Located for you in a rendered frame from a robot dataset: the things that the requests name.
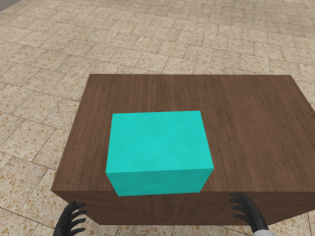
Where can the robot left hand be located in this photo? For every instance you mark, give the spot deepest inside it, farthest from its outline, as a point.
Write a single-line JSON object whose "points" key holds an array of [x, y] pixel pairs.
{"points": [[65, 223]]}

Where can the robot right hand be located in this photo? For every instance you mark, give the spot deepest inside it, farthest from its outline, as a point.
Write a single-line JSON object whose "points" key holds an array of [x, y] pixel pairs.
{"points": [[253, 216]]}

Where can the carton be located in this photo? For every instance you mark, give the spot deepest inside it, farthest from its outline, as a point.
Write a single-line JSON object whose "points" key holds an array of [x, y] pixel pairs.
{"points": [[158, 153]]}

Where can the pedestal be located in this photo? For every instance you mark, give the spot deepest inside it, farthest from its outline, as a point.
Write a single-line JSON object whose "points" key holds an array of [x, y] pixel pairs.
{"points": [[260, 131]]}

